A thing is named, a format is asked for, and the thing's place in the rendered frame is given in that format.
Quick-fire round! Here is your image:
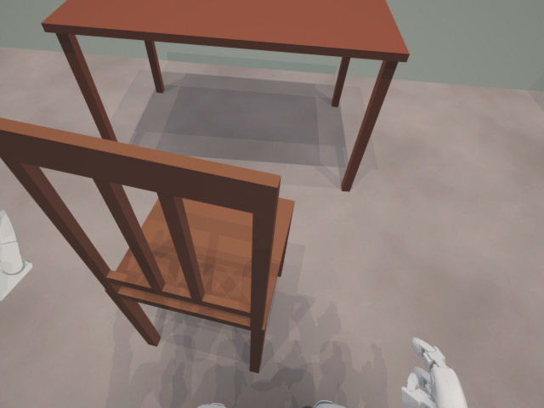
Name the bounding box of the left robot hand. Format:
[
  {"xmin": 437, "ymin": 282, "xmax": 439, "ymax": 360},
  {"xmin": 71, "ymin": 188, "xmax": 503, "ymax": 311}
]
[{"xmin": 0, "ymin": 210, "xmax": 32, "ymax": 302}]

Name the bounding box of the chair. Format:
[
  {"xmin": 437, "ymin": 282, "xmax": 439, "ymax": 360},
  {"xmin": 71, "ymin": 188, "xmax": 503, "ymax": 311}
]
[{"xmin": 0, "ymin": 117, "xmax": 295, "ymax": 373}]

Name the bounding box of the right robot hand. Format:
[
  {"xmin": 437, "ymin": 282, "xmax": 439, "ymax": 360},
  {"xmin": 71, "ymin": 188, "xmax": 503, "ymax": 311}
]
[{"xmin": 401, "ymin": 337, "xmax": 468, "ymax": 408}]

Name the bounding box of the table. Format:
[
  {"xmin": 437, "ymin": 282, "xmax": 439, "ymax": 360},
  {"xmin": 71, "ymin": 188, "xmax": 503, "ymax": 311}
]
[{"xmin": 41, "ymin": 0, "xmax": 410, "ymax": 192}]

